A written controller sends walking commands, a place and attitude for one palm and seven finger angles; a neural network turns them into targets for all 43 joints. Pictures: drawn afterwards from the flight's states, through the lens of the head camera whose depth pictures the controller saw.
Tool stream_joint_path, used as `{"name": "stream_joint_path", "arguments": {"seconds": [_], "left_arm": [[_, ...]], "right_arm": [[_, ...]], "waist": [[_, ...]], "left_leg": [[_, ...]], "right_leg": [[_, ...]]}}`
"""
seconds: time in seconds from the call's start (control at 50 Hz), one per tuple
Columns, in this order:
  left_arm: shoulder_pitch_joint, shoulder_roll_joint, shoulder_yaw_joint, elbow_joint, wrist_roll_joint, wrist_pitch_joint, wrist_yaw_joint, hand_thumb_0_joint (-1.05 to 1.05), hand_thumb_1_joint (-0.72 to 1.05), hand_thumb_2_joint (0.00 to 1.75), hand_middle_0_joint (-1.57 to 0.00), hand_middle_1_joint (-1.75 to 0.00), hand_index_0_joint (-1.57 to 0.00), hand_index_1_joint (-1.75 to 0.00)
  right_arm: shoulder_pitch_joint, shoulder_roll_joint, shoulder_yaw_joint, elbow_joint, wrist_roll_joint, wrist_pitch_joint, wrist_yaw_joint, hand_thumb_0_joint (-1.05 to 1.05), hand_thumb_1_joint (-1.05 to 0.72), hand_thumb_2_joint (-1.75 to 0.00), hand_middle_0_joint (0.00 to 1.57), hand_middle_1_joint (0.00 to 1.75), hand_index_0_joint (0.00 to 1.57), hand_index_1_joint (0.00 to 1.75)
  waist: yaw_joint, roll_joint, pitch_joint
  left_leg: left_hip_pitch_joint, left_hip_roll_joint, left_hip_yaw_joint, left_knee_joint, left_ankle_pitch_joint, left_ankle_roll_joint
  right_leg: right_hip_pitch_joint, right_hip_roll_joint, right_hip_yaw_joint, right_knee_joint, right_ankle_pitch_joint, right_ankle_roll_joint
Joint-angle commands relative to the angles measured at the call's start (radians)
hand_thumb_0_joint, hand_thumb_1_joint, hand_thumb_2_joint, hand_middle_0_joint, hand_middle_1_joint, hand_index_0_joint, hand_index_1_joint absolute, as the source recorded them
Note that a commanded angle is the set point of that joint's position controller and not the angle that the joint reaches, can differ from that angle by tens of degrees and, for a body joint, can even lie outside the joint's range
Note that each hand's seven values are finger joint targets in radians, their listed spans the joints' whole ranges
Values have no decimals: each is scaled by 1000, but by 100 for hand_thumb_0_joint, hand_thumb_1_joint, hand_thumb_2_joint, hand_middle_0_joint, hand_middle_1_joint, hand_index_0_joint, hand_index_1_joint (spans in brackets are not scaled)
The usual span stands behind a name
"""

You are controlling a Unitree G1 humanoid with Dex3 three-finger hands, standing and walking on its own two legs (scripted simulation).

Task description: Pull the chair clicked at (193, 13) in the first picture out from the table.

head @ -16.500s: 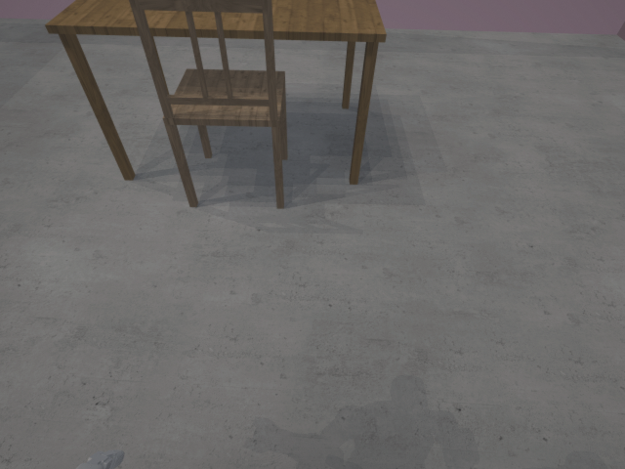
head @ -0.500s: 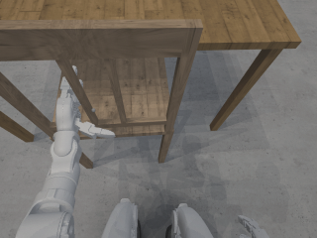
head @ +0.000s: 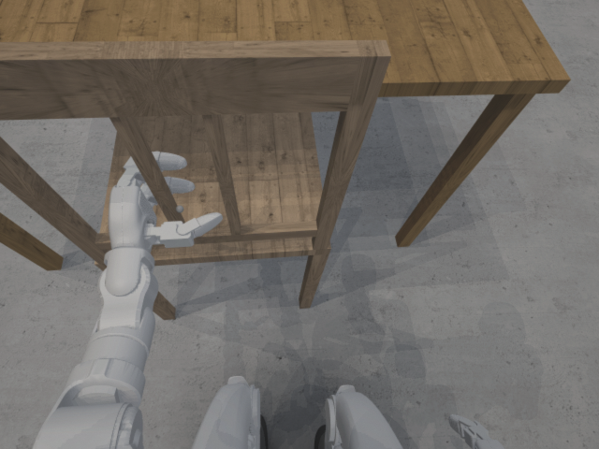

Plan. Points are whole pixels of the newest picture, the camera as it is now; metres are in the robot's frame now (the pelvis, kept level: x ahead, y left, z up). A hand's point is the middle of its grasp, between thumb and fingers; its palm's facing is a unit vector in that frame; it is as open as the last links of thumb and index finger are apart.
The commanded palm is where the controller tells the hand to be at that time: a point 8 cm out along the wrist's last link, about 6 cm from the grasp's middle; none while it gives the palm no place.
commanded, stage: hook a spindle and tug to test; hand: left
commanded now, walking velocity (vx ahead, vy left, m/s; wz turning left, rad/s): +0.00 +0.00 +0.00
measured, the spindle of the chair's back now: (159, 187) +0.45 +0.19 +0.03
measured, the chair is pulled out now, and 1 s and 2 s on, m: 0.00 0.04 0.15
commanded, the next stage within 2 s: step backward, pulling the chair out in 0.86 s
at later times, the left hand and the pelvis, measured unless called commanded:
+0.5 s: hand (180, 212) +0.41 +0.16 +0.02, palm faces +0.10 -0.99 -0.01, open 5.0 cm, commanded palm +0.37 +0.20 +0.02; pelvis +0.01 +0.00 +0.00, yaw +0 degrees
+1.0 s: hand (182, 235) +0.38 +0.15 +0.02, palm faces +0.09 -0.99 -0.03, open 5.1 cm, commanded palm +0.35 +0.20 +0.02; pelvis +0.02 +0.00 +0.01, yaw +1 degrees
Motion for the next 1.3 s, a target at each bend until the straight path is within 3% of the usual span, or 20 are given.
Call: {"name": "stream_joint_path", "arguments": {"seconds": [0.0,0.14,0.24,0.34,0.38,0.5,0.56,0.66,0.72,0.78,0.88,0.92,0.94,0.96,0.98,1.0,1.02,1.06,1.16,1.28], "left_arm": [[-287,151,26,-188,5,-77,6,0,51,73,-50,-145,-50,-145],[-330,103,-17,-204,9,-83,14,0,90,90,-50,-145,-50,-145],[-308,75,-44,-204,18,-74,23,0,90,90,-50,-145,-50,-145],[-217,91,-30,-247,15,-70,24,0,90,90,-50,-145,-50,-145],[-166,48,-69,-293,8,-68,19,0,90,90,-50,-145,-50,-145],[-30,74,-45,-378,-9,-66,26,0,90,90,-50,-145,-50,-145],[8,59,-60,-391,-11,-68,27,0,90,90,-50,-145,-50,-145],[80,67,-45,-444,-14,-75,31,0,90,90,-50,-145,-50,-145],[110,28,-92,-493,-13,-69,25,0,90,90,-50,-145,-50,-145],[158,33,-87,-511,-16,-60,25,0,90,90,-50,-145,-50,-145],[84,36,-99,-520,-3,-63,31,0,90,90,-50,-145,-50,-145],[63,7,-125,-509,3,-62,30,0,90,90,-50,-145,-50,-145],[-7,-23,-164,-509,2,-61,30,0,90,90,-50,-145,-50,-145],[-135,370,47,-694,96,59,115,0,90,90,-50,-145,-50,-145],[-122,321,14,-738,94,122,145,0,90,90,-50,-145,-50,-145],[-23,241,-23,-638,86,186,155,0,90,90,-50,-145,-50,-145],[52,166,-84,-507,92,241,155,0,90,90,-50,-145,-50,-145],[79,100,-143,-346,98,306,153,0,90,90,-50,-145,-50,-145],[-41,120,-136,-160,96,308,137,0,90,90,-50,-145,-50,-145],[6,127,-134,-80,97,292,111,0,90,90,-50,-145,-50,-145]], "right_arm": [[87,-164,-62,-81,-3,-28,-8,0,-90,-90,20,30,20,30],[87,-163,-65,-81,-5,-25,-5,0,-90,-90,20,30,20,30],[87,-163,-68,-82,-5,-19,0,0,-90,-90,20,30,20,30],[79,-161,-68,-99,-3,-12,3,0,-90,-90,20,30,20,30],[76,-154,-69,-113,-1,-12,8,0,-90,-90,20,30,20,30],[63,-149,-69,-126,3,-14,12,0,-90,-90,20,30,20,30],[56,-146,-68,-128,3,-17,13,0,-90,-90,20,30,20,30],[52,-143,-72,-134,0,-25,11,0,-90,-90,20,30,20,30],[46,-138,-73,-143,2,-27,13,0,-90,-90,20,30,20,30],[41,-137,-73,-150,0,-30,10,0,-90,-90,20,30,20,30],[30,-137,-72,-138,-2,-35,2,0,-90,-90,20,30,20,30],[23,-137,-73,-136,-2,-36,0,0,-90,-90,20,30,20,30],[19,-135,-71,-127,-4,-39,-2,0,-90,-90,20,30,20,30],[95,-144,-76,-191,47,41,-40,0,-90,-90,20,30,20,30],[118,-126,-67,-229,52,54,-70,0,-90,-90,20,30,20,30],[70,-117,-54,-222,58,62,-87,0,-90,-90,20,30,20,30],[43,-106,-45,-200,64,76,-95,0,-90,-90,20,30,20,30],[44,-113,-35,-164,71,93,-119,0,-90,-90,20,30,20,30],[45,-129,-35,-117,61,90,-147,0,-90,-90,20,30,20,30],[30,-135,-46,-112,45,92,-143,0,-90,-90,20,30,20,30]], "waist": [[-17,38,-430],[-25,65,-454],[-24,55,-460],[2,61,-473],[6,71,-493],[27,50,-464],[18,25,-431],[36,40,-445],[32,55,-457],[36,27,-454],[21,41,-440],[15,44,-439],[-6,47,-440],[57,96,-698],[45,140,-659],[35,131,-574],[31,66,-454],[18,-43,-291],[30,-7,-221],[50,122,-190]], "left_leg": [[421,5,-104,-129,361,-44],[478,10,-123,-133,376,-52],[496,12,-131,-136,388,-53],[504,11,-124,-144,416,-55],[532,13,-120,-144,472,-53],[516,15,-110,-153,502,-55],[484,13,-104,-151,476,-50],[496,12,-99,-145,537,-54],[521,18,-105,-142,579,-55],[507,13,-100,-139,581,-49],[497,12,-105,-124,541,-49],[510,16,-115,-123,526,-53],[503,12,-113,-110,502,-49],[810,24,-83,-320,473,-28],[878,4,-75,-361,525,-26],[848,12,-86,-393,557,-24],[749,21,-77,-416,462,-14],[703,47,-94,-492,464,-7],[841,116,-128,-607,718,-4],[1011,181,-179,-695,942,-1]], "right_leg": [[108,7,45,-138,329,-3],[70,7,34,-132,306,-7],[64,9,29,-135,305,-7],[100,10,30,-135,332,-10],[118,10,29,-136,370,-11],[165,12,33,-142,416,-10],[174,10,37,-144,419,-6],[198,7,40,-131,468,-7],[186,3,36,-126,478,-4],[213,4,40,-127,502,-4],[172,0,41,-117,471,-4],[138,-2,36,-114,440,-2],[123,-4,38,-114,435,0],[570,-63,154,-319,542,-2],[615,-60,139,-363,683,-2],[592,-68,131,-372,718,4],[616,-81,160,-429,666,38],[657,-100,141,-464,729,47],[739,-119,142,-565,833,58],[792,-101,132,-645,667,21]]}}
